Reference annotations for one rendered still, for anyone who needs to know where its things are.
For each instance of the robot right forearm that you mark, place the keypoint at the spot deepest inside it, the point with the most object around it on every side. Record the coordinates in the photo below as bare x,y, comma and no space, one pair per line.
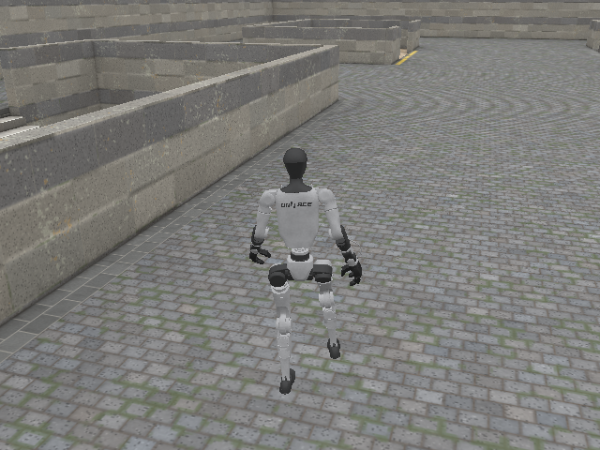
346,249

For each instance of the robot left forearm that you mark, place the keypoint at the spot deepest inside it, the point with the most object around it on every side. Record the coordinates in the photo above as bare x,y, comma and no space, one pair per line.
256,243

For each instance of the left robot shin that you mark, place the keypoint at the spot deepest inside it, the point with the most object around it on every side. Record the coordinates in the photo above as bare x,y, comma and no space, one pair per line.
284,349

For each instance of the right robot upper arm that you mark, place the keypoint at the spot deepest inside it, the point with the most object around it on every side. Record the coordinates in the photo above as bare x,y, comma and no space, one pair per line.
327,197

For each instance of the right robot shin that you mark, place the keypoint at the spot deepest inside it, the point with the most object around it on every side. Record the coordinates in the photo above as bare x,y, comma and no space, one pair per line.
330,320

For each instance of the robot left hand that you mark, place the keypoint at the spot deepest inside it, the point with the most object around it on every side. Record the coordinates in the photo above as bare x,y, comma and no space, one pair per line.
255,259

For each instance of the left robot upper arm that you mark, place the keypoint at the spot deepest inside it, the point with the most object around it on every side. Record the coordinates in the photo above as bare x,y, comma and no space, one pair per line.
267,199

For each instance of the robot shin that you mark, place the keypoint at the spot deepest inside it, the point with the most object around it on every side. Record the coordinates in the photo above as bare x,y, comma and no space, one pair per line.
330,320
284,349

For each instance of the robot right hand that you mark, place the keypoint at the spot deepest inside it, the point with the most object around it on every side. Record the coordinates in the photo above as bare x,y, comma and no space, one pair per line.
356,272

